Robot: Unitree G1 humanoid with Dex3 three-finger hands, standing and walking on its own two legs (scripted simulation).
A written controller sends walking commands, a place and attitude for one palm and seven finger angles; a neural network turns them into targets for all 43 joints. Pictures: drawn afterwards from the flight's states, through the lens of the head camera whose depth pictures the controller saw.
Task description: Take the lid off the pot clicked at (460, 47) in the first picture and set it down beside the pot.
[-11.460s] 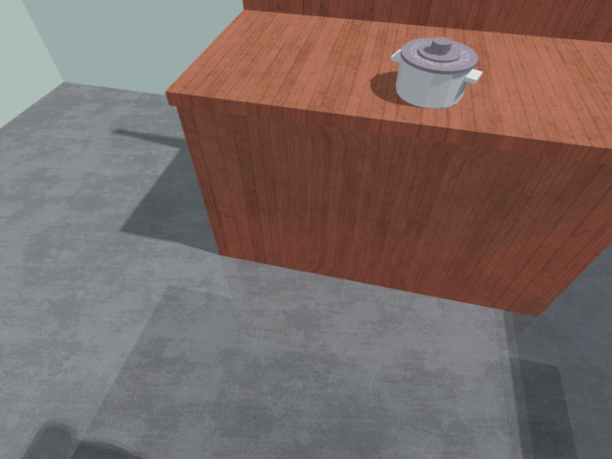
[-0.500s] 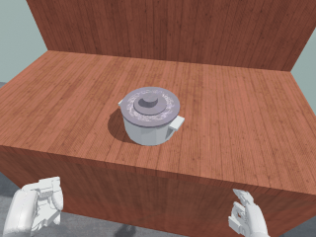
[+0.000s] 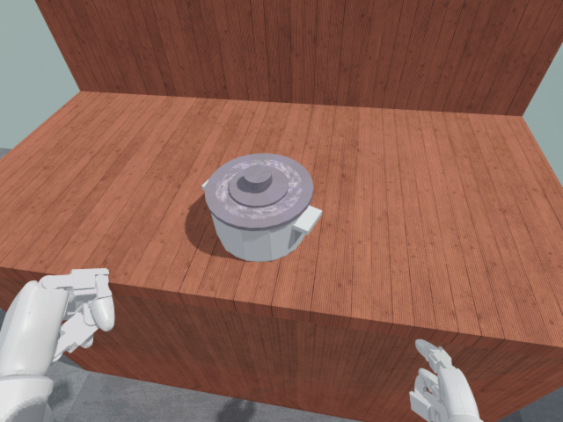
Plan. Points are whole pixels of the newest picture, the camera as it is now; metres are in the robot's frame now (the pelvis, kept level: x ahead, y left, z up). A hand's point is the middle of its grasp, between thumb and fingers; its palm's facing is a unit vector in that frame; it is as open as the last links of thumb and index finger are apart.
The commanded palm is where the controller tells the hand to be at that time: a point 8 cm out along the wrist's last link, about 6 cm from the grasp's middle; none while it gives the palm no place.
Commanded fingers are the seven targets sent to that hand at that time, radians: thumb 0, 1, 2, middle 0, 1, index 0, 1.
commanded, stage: reach forward and open the fingers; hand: left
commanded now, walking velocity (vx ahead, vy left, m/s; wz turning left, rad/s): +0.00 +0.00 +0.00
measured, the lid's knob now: (258, 177) +0.46 +0.11 +0.10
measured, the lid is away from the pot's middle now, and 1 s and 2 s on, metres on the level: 0.00 0.00 0.00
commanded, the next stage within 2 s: move the open hand above the knob in 1.02 s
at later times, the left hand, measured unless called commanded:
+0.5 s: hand (65, 313) +0.18 +0.27 +0.13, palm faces -0.20 -0.04 -0.98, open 5.0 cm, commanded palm +0.18 +0.27 +0.19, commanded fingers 0.00 -0.04 1.39 -0.96 -0.44 -0.96 -0.44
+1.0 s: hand (75, 255) +0.24 +0.28 +0.16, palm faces -0.10 -0.02 -0.99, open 10.0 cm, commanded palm +0.22 +0.27 +0.23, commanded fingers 0.00 -0.34 1.52 -0.84 -0.08 -0.84 -0.08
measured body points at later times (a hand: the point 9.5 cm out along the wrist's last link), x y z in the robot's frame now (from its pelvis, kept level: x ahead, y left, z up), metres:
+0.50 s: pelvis -0.03 +0.01 +0.00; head -0.02 -0.04 +0.45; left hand +0.19 +0.27 +0.18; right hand +0.20 -0.20 -0.09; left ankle +0.00 +0.11 -0.74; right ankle -0.02 -0.12 -0.74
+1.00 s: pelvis -0.05 +0.03 +0.00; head -0.04 -0.01 +0.45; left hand +0.24 +0.28 +0.22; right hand +0.18 -0.18 -0.09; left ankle +0.00 +0.11 -0.74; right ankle -0.02 -0.12 -0.74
